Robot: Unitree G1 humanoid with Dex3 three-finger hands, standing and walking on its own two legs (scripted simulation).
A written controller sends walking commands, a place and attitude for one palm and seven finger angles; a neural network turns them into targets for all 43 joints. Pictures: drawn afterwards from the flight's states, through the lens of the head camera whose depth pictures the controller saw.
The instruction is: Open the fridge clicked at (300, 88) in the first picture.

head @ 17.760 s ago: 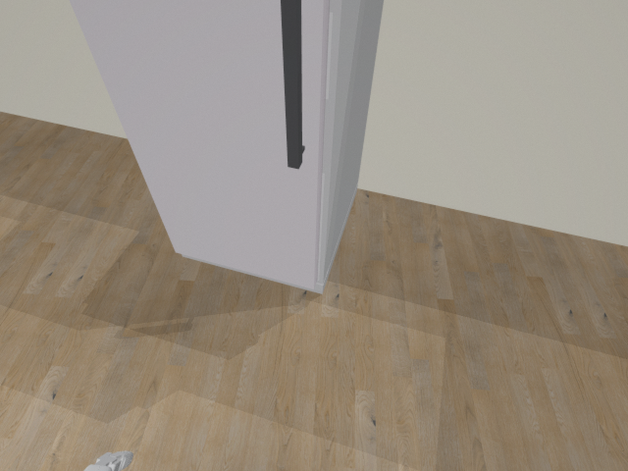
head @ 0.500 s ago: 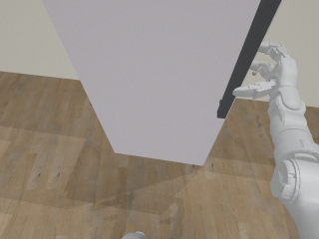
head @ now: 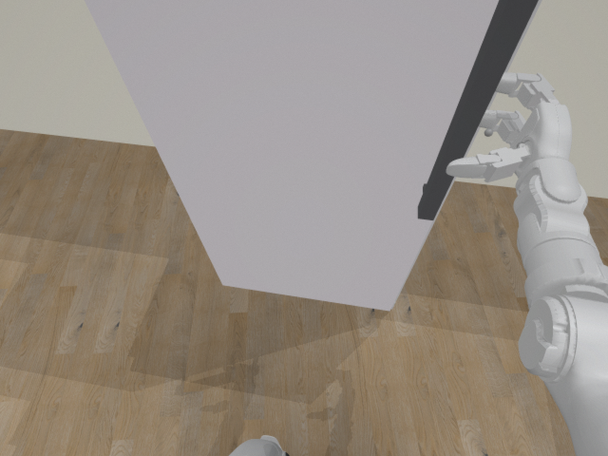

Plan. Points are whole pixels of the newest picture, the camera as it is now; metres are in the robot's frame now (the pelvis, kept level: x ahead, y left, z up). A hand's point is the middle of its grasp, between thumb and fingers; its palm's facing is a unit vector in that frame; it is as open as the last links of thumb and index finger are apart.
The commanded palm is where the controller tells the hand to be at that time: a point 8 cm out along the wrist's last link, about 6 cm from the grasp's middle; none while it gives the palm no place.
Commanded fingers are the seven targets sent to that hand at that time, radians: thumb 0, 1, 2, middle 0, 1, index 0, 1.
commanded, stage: slide the fingers in behind the handle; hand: right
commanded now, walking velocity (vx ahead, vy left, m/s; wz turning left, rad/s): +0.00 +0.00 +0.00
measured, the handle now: (465, 107) +0.55 -0.10 +0.15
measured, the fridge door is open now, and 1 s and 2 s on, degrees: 0 0 0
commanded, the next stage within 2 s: grip the handle and tug to test in 1.52 s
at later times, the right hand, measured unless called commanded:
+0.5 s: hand (472, 137) +0.50 -0.11 +0.14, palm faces -0.02 +1.00 +0.02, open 14.0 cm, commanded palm +0.47 -0.16 +0.15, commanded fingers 0.00 0.50 -0.30 0.30 1.20 0.30 1.20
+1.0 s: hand (455, 136) +0.50 -0.09 +0.14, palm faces -0.02 +1.00 +0.01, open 14.0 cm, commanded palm +0.48 -0.14 +0.15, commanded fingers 0.00 0.50 -0.30 0.30 1.20 0.30 1.20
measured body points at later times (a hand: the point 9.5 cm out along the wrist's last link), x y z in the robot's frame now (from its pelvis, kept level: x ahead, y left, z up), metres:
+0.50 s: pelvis +0.01 +0.00 +0.00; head +0.07 +0.00 +0.45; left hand +0.05 +0.26 -0.12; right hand +0.50 -0.16 +0.15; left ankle +0.01 +0.11 -0.71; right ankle +0.00 -0.11 -0.71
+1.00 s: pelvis +0.01 +0.01 +0.00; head +0.07 +0.01 +0.45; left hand +0.03 +0.27 -0.12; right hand +0.49 -0.14 +0.14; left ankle +0.01 +0.11 -0.71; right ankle +0.00 -0.11 -0.71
